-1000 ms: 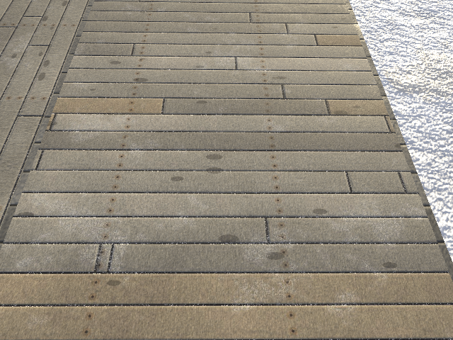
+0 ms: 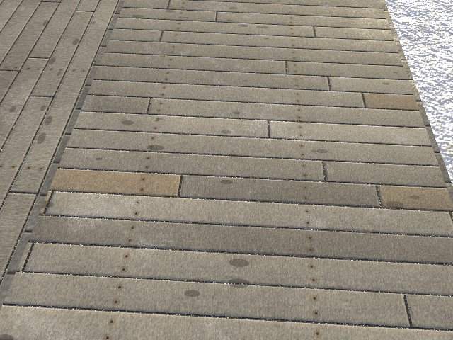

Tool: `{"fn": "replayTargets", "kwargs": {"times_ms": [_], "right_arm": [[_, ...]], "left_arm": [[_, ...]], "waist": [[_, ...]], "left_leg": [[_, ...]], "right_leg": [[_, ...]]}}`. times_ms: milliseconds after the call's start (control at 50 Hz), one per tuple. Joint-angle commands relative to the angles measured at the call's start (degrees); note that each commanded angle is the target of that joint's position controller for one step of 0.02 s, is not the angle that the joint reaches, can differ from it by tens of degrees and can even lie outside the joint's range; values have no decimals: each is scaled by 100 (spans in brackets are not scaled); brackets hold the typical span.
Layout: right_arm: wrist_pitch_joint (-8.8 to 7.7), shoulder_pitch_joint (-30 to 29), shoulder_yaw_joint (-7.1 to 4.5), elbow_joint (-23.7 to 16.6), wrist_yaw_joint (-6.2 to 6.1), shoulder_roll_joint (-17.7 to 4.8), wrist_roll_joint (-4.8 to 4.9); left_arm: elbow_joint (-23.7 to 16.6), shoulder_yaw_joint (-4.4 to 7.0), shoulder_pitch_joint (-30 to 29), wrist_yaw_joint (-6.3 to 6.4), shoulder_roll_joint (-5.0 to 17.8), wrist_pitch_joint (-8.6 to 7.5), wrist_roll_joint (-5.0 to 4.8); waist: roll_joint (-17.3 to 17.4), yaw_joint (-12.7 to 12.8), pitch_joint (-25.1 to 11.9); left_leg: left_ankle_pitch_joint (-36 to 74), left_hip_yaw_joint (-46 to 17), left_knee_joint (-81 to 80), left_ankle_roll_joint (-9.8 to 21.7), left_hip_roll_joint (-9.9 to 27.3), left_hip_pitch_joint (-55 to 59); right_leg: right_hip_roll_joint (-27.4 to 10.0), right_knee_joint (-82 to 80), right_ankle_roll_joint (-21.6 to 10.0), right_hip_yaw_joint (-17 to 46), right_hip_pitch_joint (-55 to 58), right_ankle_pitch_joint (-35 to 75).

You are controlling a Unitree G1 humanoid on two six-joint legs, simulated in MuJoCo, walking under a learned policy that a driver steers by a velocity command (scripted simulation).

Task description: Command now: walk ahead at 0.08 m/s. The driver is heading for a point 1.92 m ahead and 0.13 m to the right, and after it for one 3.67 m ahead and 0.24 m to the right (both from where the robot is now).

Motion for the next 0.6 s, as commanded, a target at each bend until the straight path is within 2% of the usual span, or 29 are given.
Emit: {"fn": "replayTargets", "kwargs": {"times_ms": [20,40,60,80,100,120,140,200,300,420,600], "right_arm": [[14,-402,-103,-298,-74,-752,97],[30,-246,-62,-217,-74,-638,114],[38,-75,-38,-155,-71,-570,90],[36,226,-76,-127,-68,-613,69],[75,210,-76,-116,-101,-600,62],[109,107,-86,-112,-129,-641,69],[140,87,-82,-105,-151,-596,87],[176,133,-95,-19,-156,-605,68],[192,68,-111,74,-144,-601,117],[249,148,-119,231,-174,-622,131],[277,202,-115,401,-214,-648,135]], "left_arm": [[21,95,553,-1,384,40,55],[19,93,496,-8,415,31,115],[-3,97,495,-4,540,11,146],[-2,165,377,17,915,-1,70],[107,175,360,-18,799,-20,6],[133,127,320,-42,563,-59,17],[153,100,224,-52,481,-94,53],[224,89,221,-60,461,-185,28],[359,72,309,-39,474,-175,0],[456,52,292,-30,451,-123,-6],[564,29,237,-22,384,-58,0]], "waist": [[745,316,-422],[619,305,-258],[425,224,-145],[-122,-107,-16],[-457,-87,35],[-433,-35,84],[-450,-65,46],[-251,-32,-156],[27,51,-314],[197,55,-261],[200,49,-96]], "left_leg": [[-1302,-1035,-970,600,1285,-480],[-1724,-1034,-916,382,1142,-527],[-1920,-990,-734,157,973,-550],[-1782,-736,-569,-13,616,-578],[-1399,-409,-404,-120,397,-106],[-1090,-347,-202,-155,392,235],[-835,-328,-95,-136,414,413],[-256,-341,31,-83,464,533],[330,-329,164,-109,496,648],[556,-329,225,-149,518,733],[423,-345,186,-184,542,715]], "right_leg": [[130,-909,-97,-219,1436,627],[76,-1322,-165,-149,1560,854],[-174,-1590,-261,109,1642,1120],[-289,-1509,-386,172,1510,1108],[-152,-1683,-413,157,919,158],[-87,-1859,-341,149,634,-151],[-69,-1920,-253,131,568,-31],[1,-1729,-194,43,919,766],[57,-1515,-250,-37,1249,1437],[122,-1469,-258,-107,1327,1595],[201,-1544,-233,-180,1347,1388]]}}
Keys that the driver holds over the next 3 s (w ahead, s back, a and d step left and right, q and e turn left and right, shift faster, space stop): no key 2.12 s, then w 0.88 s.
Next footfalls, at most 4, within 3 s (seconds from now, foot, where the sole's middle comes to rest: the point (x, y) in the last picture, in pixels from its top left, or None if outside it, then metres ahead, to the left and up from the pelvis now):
0.06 right None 0.09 -0.15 -0.78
2.88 left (213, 327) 0.52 0.05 -0.78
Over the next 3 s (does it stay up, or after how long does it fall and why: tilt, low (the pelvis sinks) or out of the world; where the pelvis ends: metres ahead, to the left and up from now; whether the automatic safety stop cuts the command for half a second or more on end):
stays up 0.41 -0.03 -0.01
